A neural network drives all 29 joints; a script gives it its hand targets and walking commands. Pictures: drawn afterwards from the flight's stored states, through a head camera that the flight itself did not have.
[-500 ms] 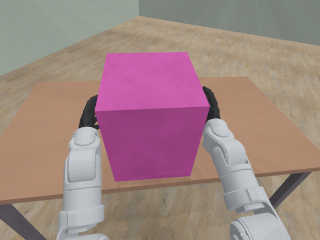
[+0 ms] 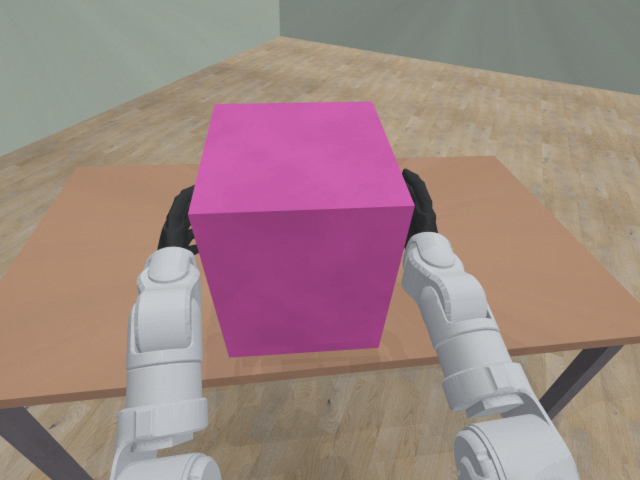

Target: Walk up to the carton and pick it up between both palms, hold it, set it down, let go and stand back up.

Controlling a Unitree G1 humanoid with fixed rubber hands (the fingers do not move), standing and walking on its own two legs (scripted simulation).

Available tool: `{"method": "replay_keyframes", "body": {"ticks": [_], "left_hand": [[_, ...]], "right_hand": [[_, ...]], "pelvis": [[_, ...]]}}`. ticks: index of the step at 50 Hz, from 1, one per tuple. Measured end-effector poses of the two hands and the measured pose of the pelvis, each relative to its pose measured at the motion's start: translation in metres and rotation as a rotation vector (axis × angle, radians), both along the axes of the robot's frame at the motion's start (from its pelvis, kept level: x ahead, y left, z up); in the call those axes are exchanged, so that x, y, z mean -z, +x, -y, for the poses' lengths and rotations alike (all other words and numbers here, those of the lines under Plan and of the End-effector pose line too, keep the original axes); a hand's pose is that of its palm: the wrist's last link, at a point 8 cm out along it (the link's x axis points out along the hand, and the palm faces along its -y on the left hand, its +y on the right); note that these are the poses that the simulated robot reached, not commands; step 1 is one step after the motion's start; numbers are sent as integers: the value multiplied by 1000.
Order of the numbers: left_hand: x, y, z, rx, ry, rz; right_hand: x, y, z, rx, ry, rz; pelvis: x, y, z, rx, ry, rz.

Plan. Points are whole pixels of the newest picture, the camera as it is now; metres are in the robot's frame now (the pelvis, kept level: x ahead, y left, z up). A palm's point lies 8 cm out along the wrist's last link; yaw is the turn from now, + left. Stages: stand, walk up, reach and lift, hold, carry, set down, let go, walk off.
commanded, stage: hold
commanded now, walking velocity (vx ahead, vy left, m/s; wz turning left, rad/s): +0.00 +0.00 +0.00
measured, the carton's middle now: (299, 230) +0.39 +0.01 +0.16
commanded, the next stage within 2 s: none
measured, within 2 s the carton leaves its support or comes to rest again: neither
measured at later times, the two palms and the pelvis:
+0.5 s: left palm (178, 248) +0.36 +0.16 +0.16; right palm (411, 235) +0.37 -0.13 +0.16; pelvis +0.00 +0.00 +0.00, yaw +0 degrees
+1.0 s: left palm (180, 249) +0.36 +0.16 +0.16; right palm (414, 239) +0.36 -0.13 +0.16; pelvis +0.01 +0.01 +0.00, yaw +0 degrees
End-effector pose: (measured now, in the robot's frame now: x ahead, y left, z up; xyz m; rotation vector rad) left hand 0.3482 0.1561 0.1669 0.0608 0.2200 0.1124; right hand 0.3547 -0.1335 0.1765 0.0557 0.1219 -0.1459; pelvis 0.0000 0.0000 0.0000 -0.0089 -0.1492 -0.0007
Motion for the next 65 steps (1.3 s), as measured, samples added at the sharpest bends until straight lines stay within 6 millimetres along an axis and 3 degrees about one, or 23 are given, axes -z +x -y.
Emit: {"method": "replay_keyframes", "body": {"ticks": [33,65], "left_hand": [[9,13,-3,-2,4,-22],[1,8,4,2,14,-4]], "right_hand": [[14,13,-3,-1,20,-21],[10,6,4,4,23,-4]], "pelvis": [[-1,10,-4,1,-2,-28],[-1,9,-3,6,-2,-11]]}}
